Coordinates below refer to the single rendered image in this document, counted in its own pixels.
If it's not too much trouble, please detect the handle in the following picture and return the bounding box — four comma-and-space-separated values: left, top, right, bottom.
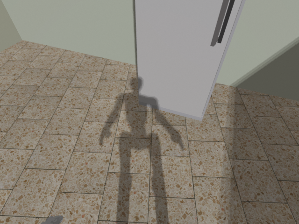
217, 0, 235, 43

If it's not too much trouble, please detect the fridge door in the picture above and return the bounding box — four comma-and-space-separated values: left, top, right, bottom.
135, 0, 242, 118

